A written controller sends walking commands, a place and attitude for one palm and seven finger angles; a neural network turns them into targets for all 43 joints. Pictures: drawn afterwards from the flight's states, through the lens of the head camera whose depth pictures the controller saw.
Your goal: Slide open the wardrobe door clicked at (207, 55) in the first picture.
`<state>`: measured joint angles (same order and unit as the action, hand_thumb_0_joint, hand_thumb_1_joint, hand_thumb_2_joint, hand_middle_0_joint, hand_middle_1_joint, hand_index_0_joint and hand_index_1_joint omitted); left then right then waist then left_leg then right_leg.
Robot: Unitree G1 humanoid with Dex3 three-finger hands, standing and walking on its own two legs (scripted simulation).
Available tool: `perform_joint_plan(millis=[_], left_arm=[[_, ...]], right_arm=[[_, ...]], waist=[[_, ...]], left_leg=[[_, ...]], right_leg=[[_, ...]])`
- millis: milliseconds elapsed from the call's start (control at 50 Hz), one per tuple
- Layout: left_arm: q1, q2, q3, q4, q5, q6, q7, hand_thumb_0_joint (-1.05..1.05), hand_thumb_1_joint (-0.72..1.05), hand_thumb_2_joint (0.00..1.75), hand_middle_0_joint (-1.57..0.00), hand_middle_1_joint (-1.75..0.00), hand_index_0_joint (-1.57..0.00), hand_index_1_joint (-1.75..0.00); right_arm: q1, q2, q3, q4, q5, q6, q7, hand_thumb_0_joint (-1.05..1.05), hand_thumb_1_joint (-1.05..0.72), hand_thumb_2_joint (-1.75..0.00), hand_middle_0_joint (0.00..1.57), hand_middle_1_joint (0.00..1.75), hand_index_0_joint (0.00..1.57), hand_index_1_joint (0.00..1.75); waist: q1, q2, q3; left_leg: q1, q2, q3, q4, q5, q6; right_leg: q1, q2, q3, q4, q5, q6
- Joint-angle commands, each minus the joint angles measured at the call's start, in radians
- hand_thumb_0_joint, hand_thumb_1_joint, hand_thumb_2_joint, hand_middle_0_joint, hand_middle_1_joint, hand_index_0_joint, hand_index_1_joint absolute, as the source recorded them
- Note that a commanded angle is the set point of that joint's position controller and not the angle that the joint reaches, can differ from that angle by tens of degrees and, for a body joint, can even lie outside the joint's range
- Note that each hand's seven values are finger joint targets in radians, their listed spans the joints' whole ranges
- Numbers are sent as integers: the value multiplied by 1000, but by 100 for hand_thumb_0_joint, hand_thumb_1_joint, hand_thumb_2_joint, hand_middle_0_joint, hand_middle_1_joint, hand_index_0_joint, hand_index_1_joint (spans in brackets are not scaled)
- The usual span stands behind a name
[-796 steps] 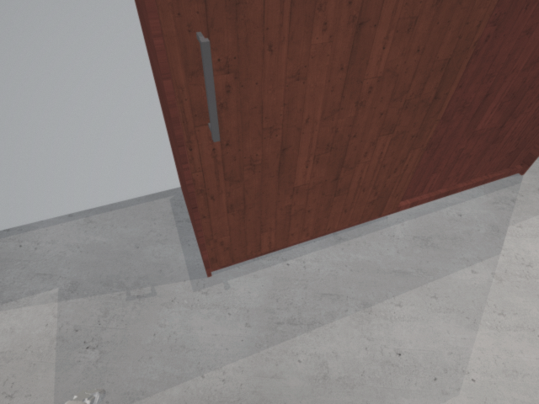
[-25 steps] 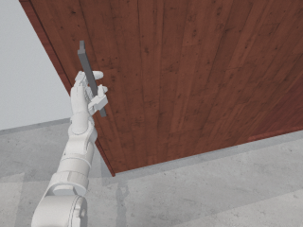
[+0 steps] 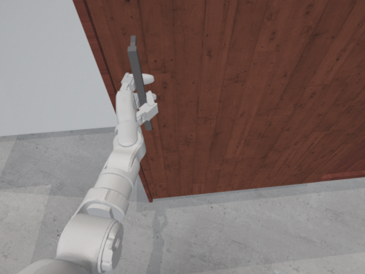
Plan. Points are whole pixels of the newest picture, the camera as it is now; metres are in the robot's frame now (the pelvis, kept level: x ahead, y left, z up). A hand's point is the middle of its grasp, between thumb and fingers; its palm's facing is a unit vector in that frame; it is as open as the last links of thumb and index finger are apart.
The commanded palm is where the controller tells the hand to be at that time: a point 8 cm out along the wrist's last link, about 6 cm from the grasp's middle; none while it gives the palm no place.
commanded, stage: tug the door sideways, standing still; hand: left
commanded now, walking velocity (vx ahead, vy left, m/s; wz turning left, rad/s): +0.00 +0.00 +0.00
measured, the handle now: (142, 89) +0.51 +0.11 +0.11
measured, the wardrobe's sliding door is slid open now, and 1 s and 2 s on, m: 0.00 0.07 0.35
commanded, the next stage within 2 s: step sideways, sliding the door along in 0.28 s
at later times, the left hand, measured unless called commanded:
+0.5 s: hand (168, 105) +0.45 +0.05 +0.11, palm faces +0.02 -1.00 -0.09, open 5.8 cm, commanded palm +0.44 +0.08 +0.11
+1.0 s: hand (179, 103) +0.46 +0.02 +0.11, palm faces +0.04 -0.99 -0.14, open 5.9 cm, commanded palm +0.45 +0.01 +0.11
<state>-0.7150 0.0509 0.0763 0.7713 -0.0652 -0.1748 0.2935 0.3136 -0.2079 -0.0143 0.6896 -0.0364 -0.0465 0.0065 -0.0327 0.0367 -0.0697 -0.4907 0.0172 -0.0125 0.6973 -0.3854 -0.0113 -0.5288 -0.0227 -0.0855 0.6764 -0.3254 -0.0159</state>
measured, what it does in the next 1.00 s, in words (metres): lifts its right foot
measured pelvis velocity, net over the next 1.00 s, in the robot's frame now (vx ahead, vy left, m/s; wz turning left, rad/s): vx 0.02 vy -0.10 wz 0.08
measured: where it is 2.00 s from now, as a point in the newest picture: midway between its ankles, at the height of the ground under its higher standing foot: outside the picture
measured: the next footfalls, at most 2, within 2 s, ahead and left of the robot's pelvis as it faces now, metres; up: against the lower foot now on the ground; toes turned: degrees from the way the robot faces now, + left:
right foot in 1.06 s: +0.14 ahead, -0.24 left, +0.00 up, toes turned +4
left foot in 1.24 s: +0.03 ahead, +0.00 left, +0.00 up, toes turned +17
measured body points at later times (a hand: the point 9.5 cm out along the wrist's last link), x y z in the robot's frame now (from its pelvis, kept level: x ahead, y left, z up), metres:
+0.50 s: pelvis -0.02 +0.00 +0.00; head +0.05 -0.02 +0.45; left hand +0.45 +0.10 +0.12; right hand +0.01 -0.25 -0.13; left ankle -0.03 +0.12 -0.72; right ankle +0.00 -0.11 -0.72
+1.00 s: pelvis +0.02 -0.10 +0.00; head +0.09 -0.11 +0.44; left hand +0.45 +0.07 +0.12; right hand +0.18 -0.33 -0.13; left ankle +0.01 +0.09 -0.72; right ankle +0.03 -0.18 -0.69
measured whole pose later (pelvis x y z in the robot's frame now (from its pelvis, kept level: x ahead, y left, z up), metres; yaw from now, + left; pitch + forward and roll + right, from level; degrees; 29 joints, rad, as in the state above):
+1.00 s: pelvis +0.02 -0.10 +0.00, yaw +4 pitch -1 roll +2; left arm -0.82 0.16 -0.04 0.79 -0.12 -0.12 0.08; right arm 0.17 -0.25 -0.02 0.70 0.01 -0.07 -0.08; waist 0.02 0.03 0.20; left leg -0.29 0.09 0.01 0.62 -0.31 -0.08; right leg -0.44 0.02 0.00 0.95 -0.49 -0.04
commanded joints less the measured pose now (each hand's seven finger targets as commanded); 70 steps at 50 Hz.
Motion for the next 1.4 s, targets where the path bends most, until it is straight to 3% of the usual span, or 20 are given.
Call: perform_joint_plan(millis=[0, 360, 380, 460, 580, 680, 740, 820, 840, 860, 880, 960, 1020, 1060, 1140, 1180, 1200, 1240, 1300, 1380], left_arm=[[-600, -139, -188, -205, 47, -116, -62, 0, 90, 90, -45, -140, -45, -140], [-830, -171, -193, -23, 51, -205, 9, 0, 90, 90, -45, -140, -45, -140], [-790, 378, 68, -8, 97, -177, -60, 0, 90, 90, -45, -140, -45, -140], [-786, 180, -92, -57, 34, -149, -170, 0, 90, 90, -45, -140, -45, -140], [-701, 147, -108, 0, -10, -100, -230, 0, 90, 90, -45, -140, -45, -140], [-635, 211, -54, -19, 8, -70, -230, 0, 90, 90, -45, -140, -45, -140], [-600, 200, -43, -13, 26, -41, -249, 0, 90, 90, -45, -140, -45, -140], [-619, 65, -147, -153, 12, -45, -267, 0, 90, 90, -45, -140, -45, -140], [-630, 32, -182, -198, 0, -52, -271, 0, 90, 90, -45, -140, -45, -140], [-663, -15, -231, -254, -20, -64, -281, 0, 90, 90, -45, -140, -45, -140], [-662, -44, -251, -280, -34, -69, -291, 0, 90, 90, -45, -140, -45, -140], [-661, -39, -275, -351, -19, -41, -298, 0, 90, 90, -45, -140, -45, -140], [-642, -101, -334, -362, -1, -30, -295, 0, 90, 90, -45, -140, -45, -140], [-629, -94, -355, -385, 15, -19, -291, 0, 90, 90, -45, -140, -45, -140], [-540, -49, -318, -338, 16, 2, -273, 0, 90, 90, -45, -140, -45, -140], [-558, -105, -369, -404, 17, -17, -273, 0, 90, 90, -45, -140, -45, -140], [-553, -117, -388, -419, 13, -27, -275, 0, 90, 90, -45, -140, -45, -140], [-564, -135, -405, -462, 9, -56, -295, 0, 90, 90, -45, -140, -45, -140], [-545, -114, -382, -486, 22, -56, -300, 0, 90, 90, -45, -140, -45, -140], [-464, -64, -359, -567, 35, -56, -290, 0, 90, 90, -45, -140, -45, -140]], right_arm=[[99, -123, -47, -60, 2, -45, 0, 0, -90, -90, 20, 30, 20, 30], [145, -140, -39, -3, -24, -107, 19, 0, -90, -90, 20, 30, 20, 30], [117, -200, -59, 6, 30, -59, -23, 0, -90, -90, 20, 30, 20, 30], [20, -138, -19, -55, 66, -35, -83, 0, -90, -90, 20, 30, 20, 30], [16, -154, -14, -50, 50, -29, -115, 0, -90, -90, 20, 30, 20, 30], [16, -157, -20, -40, 59, -23, -113, 0, -90, -90, 20, 30, 20, 30], [-65, -155, -28, -55, 50, -32, -115, 0, -90, -90, 20, 30, 20, 30], [-63, -114, -5, -49, 34, -60, -125, 0, -90, -90, 20, 30, 20, 30], [-40, -127, -12, -45, 34, -63, -126, 0, -90, -90, 20, 30, 20, 30], [-36, -159, -27, -49, 38, -65, -118, 0, -90, -90, 20, 30, 20, 30], [-53, -144, -27, -57, 37, -65, -91, 0, -90, -90, 20, 30, 20, 30], [-103, -142, -30, -83, 48, -52, -78, 0, -90, -90, 20, 30, 20, 30], [-103, -148, -32, -115, 70, -53, -75, 0, -90, -90, 20, 30, 20, 30], [-137, -130, -21, -127, 91, -58, -88, 0, -90, -90, 20, 30, 20, 30], [-183, -99, -22, -94, 80, -67, -116, 0, -90, -90, 20, 30, 20, 30], [-152, -81, -15, -75, 66, -100, -120, 0, -90, -90, 20, 30, 20, 30], [-116, -101, -28, -69, 65, -106, -120, 0, -90, -90, 20, 30, 20, 30], [-74, -137, -51, -84, 43, -104, -73, 0, -90, -90, 20, 30, 20, 30], [-105, -147, -65, -120, 45, -100, -51, 0, -90, -90, 20, 30, 20, 30], [-148, -123, -42, -188, 85, -84, -55, 0, -90, -90, 20, 30, 20, 30]], waist=[[-120, -30, -397], [-163, -24, -382], [-56, -89, -439], [-82, 36, -345], [-59, 102, -202], [-32, -171, -251], [7, -303, -176], [-45, -128, -162], [-74, -54, -224], [-86, 149, -283], [-58, 165, -344], [-49, 102, -259], [-55, 80, -289], [-64, -79, -305], [-8, -221, -174], [-45, -127, -196], [-69, -63, -247], [-63, 119, -303], [-50, 188, -261], [-31, 57, -290]], left_leg=[[241, -8, -14, -21, 469, 10], [186, -19, -26, -21, 286, 10], [143, 33, -13, -87, 251, 56], [214, 58, -9, -168, 187, 76], [427, 263, -319, -236, 331, 189], [182, 87, 3, 21, 453, 57], [-43, -15, 37, 278, -100, 14], [267, 62, 48, -143, 172, 29], [488, 148, -37, -264, 498, 70], [745, 355, -316, -240, 953, 165], [868, 494, -490, -208, 1089, 241], [711, 433, -259, -110, 874, 200], [518, 273, -50, -63, 669, 86], [370, 112, 65, 10, 344, 22], [169, 41, 28, 198, -111, -15], [317, 96, 39, -80, 85, -2], [501, 202, -45, -189, 548, 38], [877, 474, -302, -125, 1440, 181], [895, 459, -166, -75, 1152, 170], [539, 274, 54, 5, 740, 21]], right_leg=[[100, 48, 16, -22, 415, -5], [4, 50, 11, -21, 262, -5], [265, -29, 65, -80, 254, 6], [326, -29, 31, -70, 196, -7], [92, 35, 27, 65, -23, -11], [540, -94, 139, -179, 418, -79], [660, -239, 240, -185, 904, -173], [436, -141, 59, -54, 713, -76], [266, -85, 35, 91, 560, -17], [-16, 23, 50, 310, 152, 31], [-123, 18, 176, 439, -215, 17], [-37, -43, 201, 171, -183, -19], [314, 18, 43, -134, 126, -3], [445, -67, 86, -234, 419, -17], [410, -203, 209, -218, 600, -129], [385, -158, 102, -64, 824, -80], [263, -108, 51, 87, 760, -13], [-122, 6, 114, 296, -143, 21], [-193, -32, 170, 219, -152, 1], [358, 12, 49, -170, 354, 14]])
